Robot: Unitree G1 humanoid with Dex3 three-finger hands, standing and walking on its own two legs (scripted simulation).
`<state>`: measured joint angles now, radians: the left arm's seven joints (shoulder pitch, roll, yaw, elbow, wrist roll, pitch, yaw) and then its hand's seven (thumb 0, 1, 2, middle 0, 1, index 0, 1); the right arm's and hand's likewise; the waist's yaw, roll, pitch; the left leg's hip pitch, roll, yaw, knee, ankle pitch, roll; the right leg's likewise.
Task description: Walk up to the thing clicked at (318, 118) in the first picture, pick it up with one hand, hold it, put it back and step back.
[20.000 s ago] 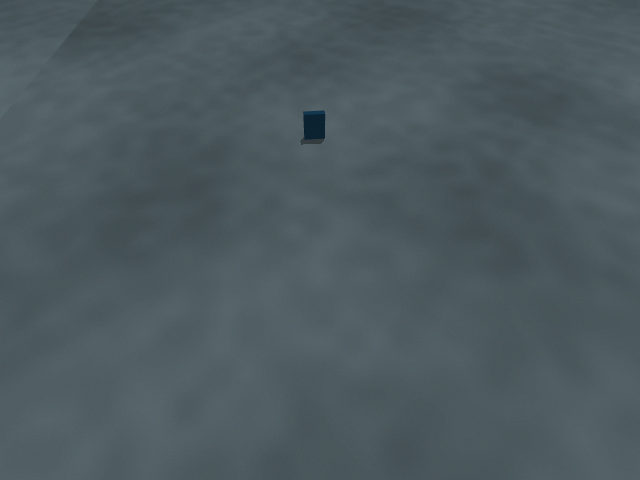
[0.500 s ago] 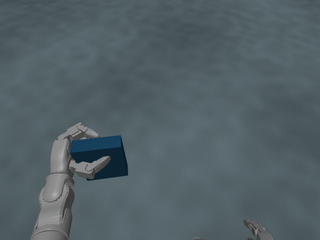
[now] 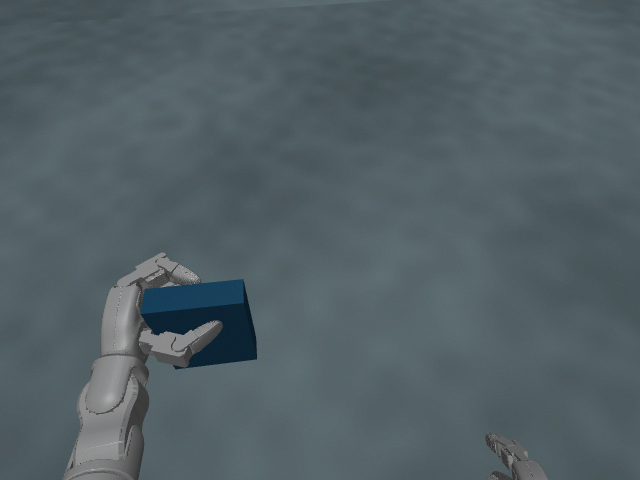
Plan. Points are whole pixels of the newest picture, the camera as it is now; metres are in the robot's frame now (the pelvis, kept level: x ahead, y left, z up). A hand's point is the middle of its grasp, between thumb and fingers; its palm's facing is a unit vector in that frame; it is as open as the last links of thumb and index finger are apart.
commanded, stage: hold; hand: left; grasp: from the side
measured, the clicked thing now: (206, 327) +0.32 +0.15 +0.00
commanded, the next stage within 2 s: crouch in 1.66 s
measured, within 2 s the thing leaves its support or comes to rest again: neither
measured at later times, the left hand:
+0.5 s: hand (182, 311) +0.32 +0.17 +0.05, palm faces +0.03 -1.00 -0.02, open 8.3 cm
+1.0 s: hand (176, 313) +0.32 +0.18 +0.04, palm faces +0.04 -1.00 -0.02, open 8.3 cm
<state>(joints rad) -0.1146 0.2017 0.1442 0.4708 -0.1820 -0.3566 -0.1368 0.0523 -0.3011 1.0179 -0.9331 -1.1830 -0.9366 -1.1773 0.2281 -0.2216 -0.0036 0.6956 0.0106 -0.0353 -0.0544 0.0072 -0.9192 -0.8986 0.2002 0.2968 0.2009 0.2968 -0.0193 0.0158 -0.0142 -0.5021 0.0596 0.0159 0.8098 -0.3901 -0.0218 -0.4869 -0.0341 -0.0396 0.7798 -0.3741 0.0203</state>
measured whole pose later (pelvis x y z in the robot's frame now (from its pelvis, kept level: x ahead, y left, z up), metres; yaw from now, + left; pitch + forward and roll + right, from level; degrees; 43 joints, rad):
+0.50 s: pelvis +0.00 +0.00 +0.00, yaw +0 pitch +4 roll -1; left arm -0.12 0.20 0.15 0.48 -0.18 -0.37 -0.14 0.05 -0.31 1.02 -0.94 -1.18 -0.94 -1.18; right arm 0.24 -0.22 -0.01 0.71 0.01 -0.05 -0.05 0.01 -0.92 -0.90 0.20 0.30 0.20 0.30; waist -0.02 0.01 -0.01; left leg -0.49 0.06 0.02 0.80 -0.38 -0.02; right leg -0.48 -0.03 -0.04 0.77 -0.37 0.02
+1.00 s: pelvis -0.01 +0.01 +0.00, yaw +0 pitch +4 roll -1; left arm -0.13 0.20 0.15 0.50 -0.17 -0.37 -0.13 0.05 -0.31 1.03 -0.94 -1.18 -0.94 -1.18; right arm 0.23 -0.22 -0.01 0.70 0.01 -0.05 -0.05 0.01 -0.92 -0.90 0.20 0.30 0.20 0.30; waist -0.02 0.01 -0.02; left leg -0.50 0.06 0.02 0.80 -0.38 -0.01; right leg -0.48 -0.04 -0.04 0.76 -0.36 0.03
